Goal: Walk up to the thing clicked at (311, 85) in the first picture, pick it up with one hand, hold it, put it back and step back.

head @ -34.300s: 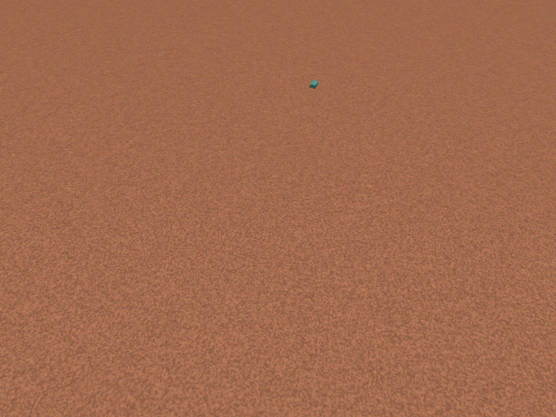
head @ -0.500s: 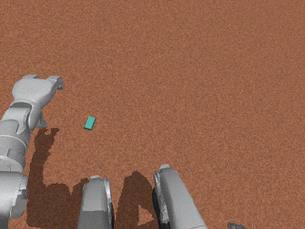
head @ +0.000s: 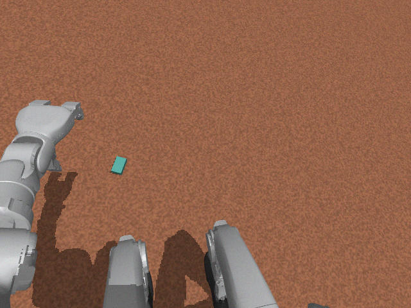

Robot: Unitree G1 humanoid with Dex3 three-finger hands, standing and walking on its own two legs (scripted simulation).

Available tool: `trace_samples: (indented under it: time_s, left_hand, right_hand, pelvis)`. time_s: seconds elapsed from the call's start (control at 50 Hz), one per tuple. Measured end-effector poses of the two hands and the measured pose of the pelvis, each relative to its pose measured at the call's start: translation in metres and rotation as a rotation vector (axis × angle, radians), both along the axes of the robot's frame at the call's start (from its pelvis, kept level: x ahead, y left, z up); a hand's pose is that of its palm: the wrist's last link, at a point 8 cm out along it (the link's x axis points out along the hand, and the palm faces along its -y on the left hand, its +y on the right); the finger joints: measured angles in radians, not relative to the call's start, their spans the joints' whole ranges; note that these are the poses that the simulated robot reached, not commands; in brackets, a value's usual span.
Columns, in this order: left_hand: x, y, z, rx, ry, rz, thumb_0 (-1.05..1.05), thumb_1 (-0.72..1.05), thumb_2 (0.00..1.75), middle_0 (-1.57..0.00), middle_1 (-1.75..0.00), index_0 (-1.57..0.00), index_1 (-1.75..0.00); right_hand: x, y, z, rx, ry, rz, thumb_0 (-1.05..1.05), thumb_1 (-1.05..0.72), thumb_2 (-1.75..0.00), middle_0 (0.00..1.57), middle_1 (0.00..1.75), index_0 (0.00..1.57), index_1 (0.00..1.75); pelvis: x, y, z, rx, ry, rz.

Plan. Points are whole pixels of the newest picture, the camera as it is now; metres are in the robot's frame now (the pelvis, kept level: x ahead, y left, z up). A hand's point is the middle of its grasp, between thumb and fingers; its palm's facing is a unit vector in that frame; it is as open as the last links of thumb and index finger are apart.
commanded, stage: go down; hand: left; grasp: from above
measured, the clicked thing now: (119, 165) +0.57 +0.17 -0.56
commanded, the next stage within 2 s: none
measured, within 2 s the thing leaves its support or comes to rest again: neither
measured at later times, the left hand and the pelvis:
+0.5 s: hand (57, 143) +0.47 +0.23 -0.09, palm faces -0.42 +0.05 -0.91, open 12.6 cm; pelvis +0.00 +0.00 +0.00, yaw +0 degrees
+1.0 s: hand (55, 144) +0.47 +0.23 -0.09, palm faces -0.44 +0.05 -0.90, open 12.7 cm; pelvis +0.00 +0.00 +0.00, yaw +0 degrees
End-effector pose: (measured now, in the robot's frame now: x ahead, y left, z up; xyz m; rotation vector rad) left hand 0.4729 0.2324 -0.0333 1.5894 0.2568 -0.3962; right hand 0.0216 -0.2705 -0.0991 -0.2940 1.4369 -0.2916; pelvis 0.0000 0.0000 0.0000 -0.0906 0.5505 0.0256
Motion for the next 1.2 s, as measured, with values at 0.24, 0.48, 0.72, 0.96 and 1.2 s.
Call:
trace_samples:
  time_s: [0.24,0.48,0.72,0.96,1.2]
  left_hand:
    - [0.008,0.0,0.031,0.002,0.051,0.074,0.0,-0.27,0.74,-0.36,-0.73,-0.35,-0.74]
    - [0.001,-0.003,-0.002,-0.014,0.033,-0.006,0.0,-0.27,0.74,-0.35,-0.74,-0.35,-0.75]
    - [0.009,-0.001,0.029,0.005,0.016,0.074,0.0,-0.28,0.75,-0.35,-0.74,-0.35,-0.75]
    - [-0.001,-0.001,0.005,-0.011,0.064,0.009,0.0,-0.29,0.75,-0.34,-0.75,-0.34,-0.76]
    - [0.008,0.0,0.022,0.006,-0.01,0.058,0.0,-0.28,0.76,-0.35,-0.74,-0.34,-0.75]
  right_hand:
    - [0.001,0.009,0.018,0.019,-0.042,-0.033,0.0,-0.94,-0.91,0.21,0.3,0.2,0.3]
    - [0.0,-0.002,0.002,-0.002,-0.006,-0.004,0.0,-0.94,-0.91,0.21,0.3,0.2,0.3]
    - [0.01,0.006,0.013,0.027,-0.041,-0.015,0.0,-0.94,-0.91,0.21,0.3,0.2,0.3]
    - [0.0,-0.002,0.011,-0.01,-0.029,-0.013,0.0,-0.94,-0.91,0.21,0.3,0.2,0.3]
    - [0.004,0.009,0.008,0.022,-0.026,-0.011,0.0,-0.94,-0.91,0.21,0.3,0.2,0.3]
  pelvis:
    - [0.003,-0.001,0.022,0.0,-0.019,-0.002]
    - [0.004,-0.002,0.0,0.004,0.008,-0.003]
    - [0.003,-0.002,0.019,0.002,-0.016,0.0]
    - [0.005,-0.001,0.007,0.001,-0.001,-0.001]
    - [-0.002,0.001,0.013,-0.003,-0.017,0.001]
